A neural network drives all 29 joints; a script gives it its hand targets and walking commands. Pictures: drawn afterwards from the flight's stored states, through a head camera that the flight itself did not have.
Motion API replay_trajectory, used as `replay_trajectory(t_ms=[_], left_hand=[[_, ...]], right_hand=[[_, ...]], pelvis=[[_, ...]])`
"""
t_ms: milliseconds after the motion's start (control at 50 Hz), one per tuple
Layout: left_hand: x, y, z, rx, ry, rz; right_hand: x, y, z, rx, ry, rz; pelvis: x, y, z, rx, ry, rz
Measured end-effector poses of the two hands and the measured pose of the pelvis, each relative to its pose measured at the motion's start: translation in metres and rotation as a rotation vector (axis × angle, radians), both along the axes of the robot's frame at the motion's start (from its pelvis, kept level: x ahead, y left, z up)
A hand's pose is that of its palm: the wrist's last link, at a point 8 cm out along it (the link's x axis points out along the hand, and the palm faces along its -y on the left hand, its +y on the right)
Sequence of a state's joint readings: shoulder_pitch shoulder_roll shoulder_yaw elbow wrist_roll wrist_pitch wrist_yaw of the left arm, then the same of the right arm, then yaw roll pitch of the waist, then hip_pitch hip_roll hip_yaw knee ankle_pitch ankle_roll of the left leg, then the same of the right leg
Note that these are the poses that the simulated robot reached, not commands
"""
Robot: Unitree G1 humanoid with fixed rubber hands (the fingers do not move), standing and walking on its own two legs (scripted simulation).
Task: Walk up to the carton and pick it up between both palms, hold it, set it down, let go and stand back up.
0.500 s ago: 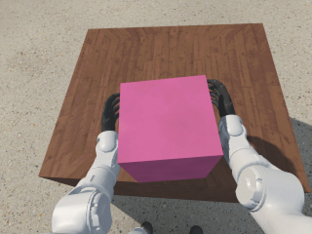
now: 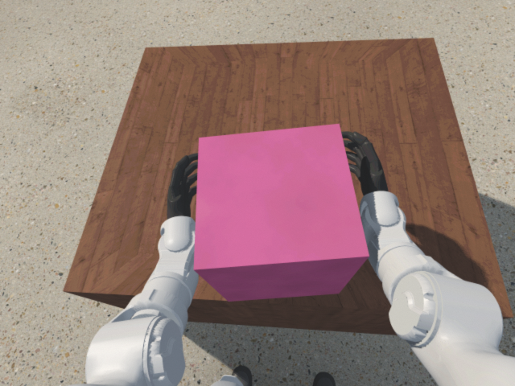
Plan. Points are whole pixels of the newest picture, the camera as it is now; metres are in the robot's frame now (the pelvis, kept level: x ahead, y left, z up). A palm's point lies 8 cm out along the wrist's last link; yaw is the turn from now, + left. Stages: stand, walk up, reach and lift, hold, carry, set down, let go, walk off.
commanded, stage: reach and lift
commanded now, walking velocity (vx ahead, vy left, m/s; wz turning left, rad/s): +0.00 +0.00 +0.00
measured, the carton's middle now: (276, 224) +0.38 +0.05 -0.06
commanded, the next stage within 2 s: none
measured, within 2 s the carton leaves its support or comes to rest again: leaves its support in 1.04 s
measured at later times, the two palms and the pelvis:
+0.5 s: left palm (181, 208) +0.37 +0.20 -0.01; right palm (369, 184) +0.45 -0.09 -0.01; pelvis +0.00 +0.00 +0.00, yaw +0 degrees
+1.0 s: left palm (188, 215) +0.36 +0.19 -0.01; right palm (378, 185) +0.44 -0.10 +0.00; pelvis +0.00 +0.00 +0.00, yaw +0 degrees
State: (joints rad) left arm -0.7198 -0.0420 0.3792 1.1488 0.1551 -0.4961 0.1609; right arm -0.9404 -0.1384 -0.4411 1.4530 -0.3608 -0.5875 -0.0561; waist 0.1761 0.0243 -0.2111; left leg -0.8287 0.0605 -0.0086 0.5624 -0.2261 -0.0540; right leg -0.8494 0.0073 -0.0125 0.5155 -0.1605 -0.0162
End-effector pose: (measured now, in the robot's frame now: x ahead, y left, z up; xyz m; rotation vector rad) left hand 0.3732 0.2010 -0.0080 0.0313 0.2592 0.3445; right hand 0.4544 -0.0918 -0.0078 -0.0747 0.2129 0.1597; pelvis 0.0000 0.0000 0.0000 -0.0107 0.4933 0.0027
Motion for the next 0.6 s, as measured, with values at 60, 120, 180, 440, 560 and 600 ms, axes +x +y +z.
replay_trajectory(t_ms=[60, 120, 180, 440, 560, 600], left_hand=[[-0.0002, -0.0001, -0.0001, 0.0, -0.003, 0.0], [-0.0003, -0.0002, -0.0002, 0.001, -0.007, 0.0], [-0.0005, -0.0003, -0.0004, 0.001, -0.011, 0.001], [-0.0021, -0.0006, -0.0005, 0.0, -0.031, 0.002], [-0.0034, -0.0009, 0.0, 0.0, -0.036, 0.004], [-0.0043, -0.0014, -0.0004, -0.002, -0.034, 0.005]], right_hand=[[-0.0006, 0.0002, -0.0001, -0.002, -0.006, -0.005], [-0.0013, 0.0004, -0.0003, -0.004, -0.013, -0.011], [-0.0018, 0.0006, -0.0005, -0.005, -0.019, -0.016], [-0.0047, 0.0014, 0.0001, -0.005, -0.037, -0.033], [-0.0058, 0.0014, 0.0011, -0.007, -0.039, -0.035], [-0.0065, 0.0012, 0.001, -0.008, -0.036, -0.037]], pelvis=[[0.0002, 0.0, 0.0, 0.0, 0.0, 0.0], [0.0005, 0.0, 0.0, 0.0, 0.001, 0.0], [0.0008, 0.0001, 0.0, 0.0, 0.001, 0.0], [0.0032, 0.0009, 0.0004, -0.004, 0.009, -0.002], [0.0031, 0.0008, 0.0004, -0.006, 0.01, -0.003], [0.0032, 0.0008, 0.0004, -0.006, 0.01, -0.003]])
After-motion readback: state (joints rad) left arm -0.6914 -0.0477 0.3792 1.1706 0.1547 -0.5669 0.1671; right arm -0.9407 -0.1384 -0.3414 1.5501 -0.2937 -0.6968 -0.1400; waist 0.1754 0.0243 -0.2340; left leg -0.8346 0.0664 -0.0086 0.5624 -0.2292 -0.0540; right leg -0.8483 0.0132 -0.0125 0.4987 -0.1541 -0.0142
